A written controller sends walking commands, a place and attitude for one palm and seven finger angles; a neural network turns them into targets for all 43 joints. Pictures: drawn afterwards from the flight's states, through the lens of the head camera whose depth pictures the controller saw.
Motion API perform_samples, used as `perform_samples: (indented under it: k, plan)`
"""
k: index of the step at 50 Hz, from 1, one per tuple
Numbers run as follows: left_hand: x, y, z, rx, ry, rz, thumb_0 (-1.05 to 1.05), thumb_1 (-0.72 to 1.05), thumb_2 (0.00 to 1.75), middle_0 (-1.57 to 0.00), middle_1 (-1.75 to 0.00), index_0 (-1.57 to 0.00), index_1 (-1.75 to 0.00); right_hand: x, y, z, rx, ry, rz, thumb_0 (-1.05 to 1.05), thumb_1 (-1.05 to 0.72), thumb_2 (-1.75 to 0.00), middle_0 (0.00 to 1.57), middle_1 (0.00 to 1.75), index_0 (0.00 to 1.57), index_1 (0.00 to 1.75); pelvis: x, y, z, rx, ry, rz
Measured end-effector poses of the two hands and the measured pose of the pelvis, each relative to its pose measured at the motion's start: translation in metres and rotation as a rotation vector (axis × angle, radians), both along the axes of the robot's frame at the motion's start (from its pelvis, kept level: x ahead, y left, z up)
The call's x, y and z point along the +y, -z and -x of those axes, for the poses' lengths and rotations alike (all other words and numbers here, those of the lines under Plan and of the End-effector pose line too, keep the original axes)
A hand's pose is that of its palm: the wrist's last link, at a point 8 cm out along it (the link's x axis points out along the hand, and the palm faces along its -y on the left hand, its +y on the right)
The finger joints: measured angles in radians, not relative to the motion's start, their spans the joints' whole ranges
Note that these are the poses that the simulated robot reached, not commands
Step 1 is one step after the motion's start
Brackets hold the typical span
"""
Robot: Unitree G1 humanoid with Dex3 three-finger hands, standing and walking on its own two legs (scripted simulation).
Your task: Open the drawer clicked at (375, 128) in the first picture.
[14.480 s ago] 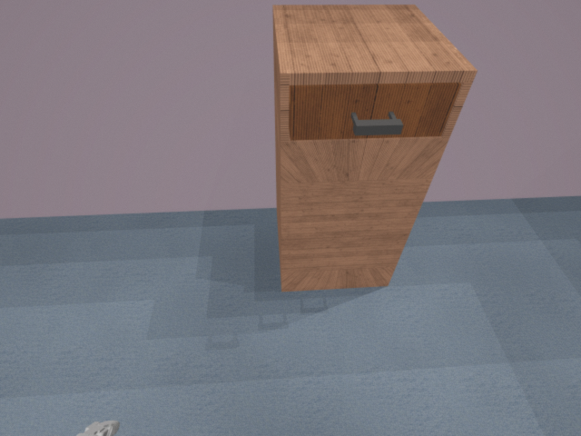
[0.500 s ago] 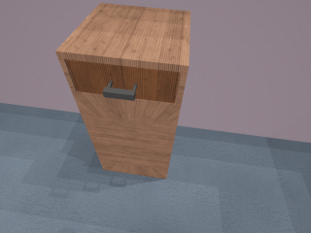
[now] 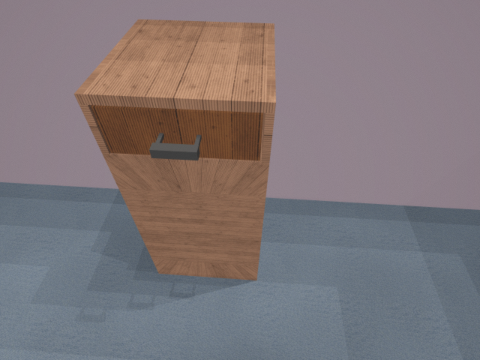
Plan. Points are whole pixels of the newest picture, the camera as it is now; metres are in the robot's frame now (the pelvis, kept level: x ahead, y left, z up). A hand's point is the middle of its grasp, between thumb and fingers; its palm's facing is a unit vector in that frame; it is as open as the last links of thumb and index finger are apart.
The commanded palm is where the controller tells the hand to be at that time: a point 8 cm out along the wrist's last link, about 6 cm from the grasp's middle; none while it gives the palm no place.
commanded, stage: look again from close up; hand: left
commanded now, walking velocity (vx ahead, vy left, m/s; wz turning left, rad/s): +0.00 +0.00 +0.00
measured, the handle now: (177, 144) +0.56 +0.17 +0.03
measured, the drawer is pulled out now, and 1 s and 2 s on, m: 0.00 0.00 0.00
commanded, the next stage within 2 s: raise the hand with hooked fingers in 0.36 s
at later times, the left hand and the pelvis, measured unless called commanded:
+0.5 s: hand out of the picture +0.04 +0.17 -0.17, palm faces -0.04 -0.98 -0.22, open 7.3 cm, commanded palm +0.14 +0.22 -0.05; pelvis +0.04 +0.00 +0.01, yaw -1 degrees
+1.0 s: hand (124, 346) +0.16 +0.19 -0.04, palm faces -0.08 -0.16 -0.98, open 9.2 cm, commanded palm +0.19 +0.21 +0.03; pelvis +0.02 -0.05 -0.03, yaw +2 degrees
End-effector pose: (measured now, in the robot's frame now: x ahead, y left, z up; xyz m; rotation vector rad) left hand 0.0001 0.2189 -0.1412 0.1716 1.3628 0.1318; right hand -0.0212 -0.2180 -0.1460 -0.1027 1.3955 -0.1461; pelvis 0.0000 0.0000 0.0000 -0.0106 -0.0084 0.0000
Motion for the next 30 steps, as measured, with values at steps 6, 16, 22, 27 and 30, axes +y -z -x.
perform_samples:
  k: [6,16,22,27,30]
  plan:
    - [0.016,-0.011,-0.028,-0.054,0.007,-0.043,0.01,0.91,0.90,-0.20,-0.30,-0.20,-0.30,0.016,0.003,-0.002,0.025,-0.006,-0.042,0.01,-0.91,-0.90,0.20,0.30,0.20,0.30,0.003,-0.002,-0.008,0.010,0.007,-0.012]
    - [0.006,-0.009,-0.040,-0.028,-0.003,-0.025,0.01,0.92,0.90,-0.20,-0.30,-0.20,-0.30,0.008,-0.001,-0.031,0.007,-0.018,-0.020,0.02,-0.92,-0.90,0.20,0.30,0.20,0.30,0.001,-0.006,-0.026,0.015,0.016,-0.019]
    - [-0.003,-0.004,-0.037,0.010,-0.011,0.001,0.01,0.92,0.90,-0.20,-0.30,-0.20,-0.30,-0.005,-0.007,-0.053,-0.017,-0.023,0.017,0.01,-0.92,-0.90,0.20,0.30,0.20,0.30,-0.003,-0.007,-0.035,0.011,0.019,-0.019]
    - [0.008,-0.033,-0.078,-0.197,0.108,-0.120,0.03,0.94,0.90,-0.21,-0.31,-0.21,-0.31,-0.020,-0.018,-0.087,-0.195,-0.036,0.079,0.01,-0.92,-0.90,0.20,0.30,0.20,0.30,-0.006,-0.004,-0.038,0.021,0.021,-0.023]
    - [0.017,-0.090,-0.139,-0.508,0.195,-0.302,0.04,0.92,0.89,-0.21,-0.32,-0.21,-0.32,-0.031,-0.026,-0.128,-0.405,-0.044,0.110,0.02,-0.92,-0.90,0.20,0.30,0.20,0.30,-0.007,-0.001,-0.038,0.035,0.001,-0.032]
